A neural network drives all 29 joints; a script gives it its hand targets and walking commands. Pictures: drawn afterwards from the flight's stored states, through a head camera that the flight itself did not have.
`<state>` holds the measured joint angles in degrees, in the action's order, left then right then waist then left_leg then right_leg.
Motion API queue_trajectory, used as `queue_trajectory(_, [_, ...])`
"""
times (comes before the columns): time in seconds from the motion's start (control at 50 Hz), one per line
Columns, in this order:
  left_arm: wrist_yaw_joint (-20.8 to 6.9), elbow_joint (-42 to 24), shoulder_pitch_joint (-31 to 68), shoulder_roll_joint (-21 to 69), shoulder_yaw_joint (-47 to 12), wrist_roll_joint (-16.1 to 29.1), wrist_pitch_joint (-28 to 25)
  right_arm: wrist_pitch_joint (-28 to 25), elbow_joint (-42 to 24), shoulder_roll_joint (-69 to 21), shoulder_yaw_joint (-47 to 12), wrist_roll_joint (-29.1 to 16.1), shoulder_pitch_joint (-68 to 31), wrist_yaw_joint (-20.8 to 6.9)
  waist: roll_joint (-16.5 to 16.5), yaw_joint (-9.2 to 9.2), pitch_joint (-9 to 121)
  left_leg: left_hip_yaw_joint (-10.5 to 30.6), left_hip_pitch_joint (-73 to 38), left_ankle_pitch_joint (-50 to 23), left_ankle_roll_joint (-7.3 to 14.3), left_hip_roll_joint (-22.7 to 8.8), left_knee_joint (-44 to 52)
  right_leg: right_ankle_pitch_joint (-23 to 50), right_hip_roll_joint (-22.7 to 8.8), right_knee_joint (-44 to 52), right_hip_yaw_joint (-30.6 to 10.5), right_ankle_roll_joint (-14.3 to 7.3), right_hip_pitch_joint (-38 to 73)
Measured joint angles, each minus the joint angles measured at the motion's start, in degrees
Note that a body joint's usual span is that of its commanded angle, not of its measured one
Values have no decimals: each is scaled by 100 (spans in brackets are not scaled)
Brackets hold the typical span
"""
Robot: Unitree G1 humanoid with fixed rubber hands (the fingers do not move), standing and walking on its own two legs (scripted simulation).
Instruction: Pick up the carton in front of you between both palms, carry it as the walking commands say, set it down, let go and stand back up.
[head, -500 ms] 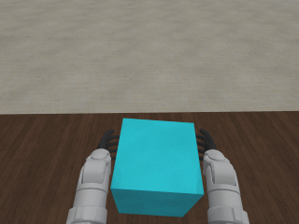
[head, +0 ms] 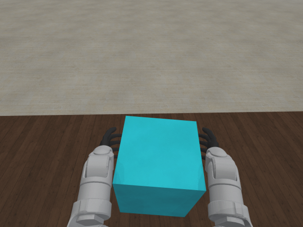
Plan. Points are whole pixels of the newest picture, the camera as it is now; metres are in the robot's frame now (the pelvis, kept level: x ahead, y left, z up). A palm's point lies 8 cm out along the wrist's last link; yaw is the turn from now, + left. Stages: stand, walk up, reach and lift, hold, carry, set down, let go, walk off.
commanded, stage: hold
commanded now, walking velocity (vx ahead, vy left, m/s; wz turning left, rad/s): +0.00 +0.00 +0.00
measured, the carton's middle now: (156, 168) +0.30 +0.00 -0.03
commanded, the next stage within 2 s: carry in 0.16 s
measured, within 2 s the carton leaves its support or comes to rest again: neither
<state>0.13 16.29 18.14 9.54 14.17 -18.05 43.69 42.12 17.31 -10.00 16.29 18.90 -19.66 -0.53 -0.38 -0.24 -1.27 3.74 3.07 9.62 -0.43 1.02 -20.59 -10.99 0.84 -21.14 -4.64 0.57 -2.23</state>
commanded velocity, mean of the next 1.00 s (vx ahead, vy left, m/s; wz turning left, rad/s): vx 0.44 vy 0.00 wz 0.00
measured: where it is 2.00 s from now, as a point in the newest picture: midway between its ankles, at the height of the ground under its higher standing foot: (158, 148)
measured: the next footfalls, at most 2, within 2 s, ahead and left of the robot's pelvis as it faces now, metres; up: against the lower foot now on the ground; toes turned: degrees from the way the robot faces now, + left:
left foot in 0.60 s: +0.21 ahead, +0.09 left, +0.00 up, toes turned +9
right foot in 0.96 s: +0.50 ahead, -0.15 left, +0.00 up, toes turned -15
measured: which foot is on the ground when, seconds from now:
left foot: down 0.00-0.34, up 0.36-0.58, down 0.60-1.00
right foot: down 0.00-0.60, up 0.62-0.94, down 0.96-1.00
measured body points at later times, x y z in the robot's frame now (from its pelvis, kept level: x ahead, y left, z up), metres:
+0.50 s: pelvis +0.08 -0.02 +0.00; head +0.06 -0.02 +0.45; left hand +0.37 +0.12 +0.07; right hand +0.38 -0.18 +0.07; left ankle +0.09 +0.10 -0.72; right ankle +0.02 -0.13 -0.75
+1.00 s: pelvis +0.36 -0.05 -0.03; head +0.35 -0.06 +0.42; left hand +0.66 +0.08 +0.06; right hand +0.64 -0.22 +0.06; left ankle +0.18 +0.08 -0.73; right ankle +0.47 -0.14 -0.75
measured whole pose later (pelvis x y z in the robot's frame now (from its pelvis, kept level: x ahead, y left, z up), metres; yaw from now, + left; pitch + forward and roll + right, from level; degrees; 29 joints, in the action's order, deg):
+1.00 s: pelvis +0.36 -0.05 -0.03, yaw -2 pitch +4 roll -1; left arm 5.5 -17.8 11.7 8.0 6.9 -6.3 70.4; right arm 70.1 -18.5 -7.6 7.6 6.0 -12.3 5.9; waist 2.8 -1.1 6.5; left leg -9.3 1.9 28.3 -2.9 -7.7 -33.1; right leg -5.5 -2.8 -31.5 14.5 -3.7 -28.4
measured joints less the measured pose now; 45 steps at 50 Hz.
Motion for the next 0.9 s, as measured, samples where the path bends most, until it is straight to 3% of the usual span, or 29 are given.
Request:
queue_trajectory(0.18, [23,-140,-165,-48,-139,91,55,75,-142,49,-160,-113,151,16,10,20,216,-34,213,81,-12,-9,-110,-84,11,-135,-20,5,-237])
queue_trajectory(0.28, [121,-607,-416,-112,-292,372,200,259,-557,96,-468,-340,332,163,87,109,654,-193,783,579,20,-76,-487,-1089,-107,-907,281,13,-1031])
queue_trajectory(0.32, [173,-905,-476,-134,-359,542,315,411,-923,121,-591,-452,428,214,163,119,735,-204,952,444,13,-161,-638,-878,-101,-873,481,-19,-1131])
queue_trajectory(0.36, [245,-1189,-522,-127,-483,694,516,655,-1366,164,-663,-595,594,278,225,91,838,-185,1146,895,22,-253,-1001,-526,-43,-750,581,-92,-1120])
queue_trajectory(0.4, [325,-1420,-535,-130,-656,795,775,931,-1748,264,-702,-774,742,318,173,41,942,-419,1484,1409,25,-316,-1630,-538,-77,-691,681,-172,-1100])
queue_trajectory(0.46, [447,-1866,-626,-151,-812,895,1263,1404,-2103,396,-794,-1061,770,402,18,2,1008,-776,1899,1547,25,-293,-1984,-571,-203,-308,690,-175,-917])
queue_trajectory(0.56, [550,-2767,-757,-171,-856,1003,1935,1975,-2742,377,-892,-1262,749,483,-141,38,1008,-1260,2011,893,-22,-166,-995,-692,-358,35,628,-70,-574])
queue_trajectory(0.62, [542,-3244,-869,-196,-736,1112,2196,2170,-3093,162,-918,-1208,796,506,-171,96,1040,-1550,1710,-20,174,-137,-385,-1327,-429,-906,617,-6,-757])
queue_trajectory(0.66, [537,-3368,-1028,-203,-652,1179,2325,2274,-3102,189,-1135,-1157,889,543,-139,94,1091,-1651,1673,187,334,-169,-659,-1587,-440,-2263,704,-61,-1352])
queue_trajectory(0.72, [544,-3391,-1116,-215,-690,1222,2578,2573,-3227,230,-1203,-1198,1037,605,41,34,1078,-1643,1301,516,330,-249,-422,-1515,-420,-3452,929,-154,-2233])
queue_trajectory(0.78, [552,-3408,-1027,-208,-725,1242,2710,2763,-3409,233,-1144,-1233,1044,662,126,-67,998,-1594,795,485,223,-285,99,-953,-520,-3077,1101,-91,-2785])
queue_trajectory(0.9, [551,-3514,-819,-180,-698,1208,2741,2808,-3538,206,-988,-1292,840,666,147,-176,892,-1531,-128,899,-41,-407,505,109,-566,-1339,1391,-31,-3075])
